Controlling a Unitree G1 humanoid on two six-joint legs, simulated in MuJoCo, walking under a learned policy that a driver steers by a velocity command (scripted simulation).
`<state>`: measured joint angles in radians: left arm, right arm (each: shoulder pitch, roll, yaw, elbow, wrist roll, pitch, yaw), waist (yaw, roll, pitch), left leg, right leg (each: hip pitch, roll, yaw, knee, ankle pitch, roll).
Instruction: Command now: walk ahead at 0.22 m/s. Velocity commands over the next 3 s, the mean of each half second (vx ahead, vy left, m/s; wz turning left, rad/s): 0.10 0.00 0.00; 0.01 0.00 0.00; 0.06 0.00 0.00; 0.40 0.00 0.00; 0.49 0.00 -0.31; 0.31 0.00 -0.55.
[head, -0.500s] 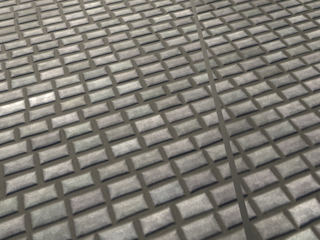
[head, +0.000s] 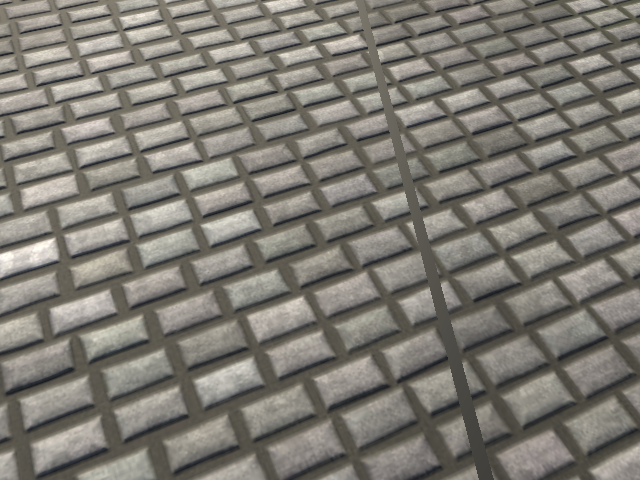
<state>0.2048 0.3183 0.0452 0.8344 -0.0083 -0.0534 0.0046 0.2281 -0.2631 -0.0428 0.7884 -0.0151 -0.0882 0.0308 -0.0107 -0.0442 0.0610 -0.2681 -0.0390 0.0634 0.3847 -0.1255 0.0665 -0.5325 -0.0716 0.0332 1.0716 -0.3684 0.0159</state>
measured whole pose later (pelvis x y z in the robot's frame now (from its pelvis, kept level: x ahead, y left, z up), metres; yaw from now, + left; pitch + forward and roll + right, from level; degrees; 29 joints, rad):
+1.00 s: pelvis +0.11 -0.04 -0.01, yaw +0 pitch -1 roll +0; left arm 0.08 0.22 0.05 1.03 0.00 0.02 0.03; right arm 0.29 -0.20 -0.02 1.09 -0.01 -0.01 -0.04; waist -0.01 0.00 0.04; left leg -0.10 0.02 0.03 0.50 -0.38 -0.02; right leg -0.32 0.02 -0.01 0.53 -0.18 -0.03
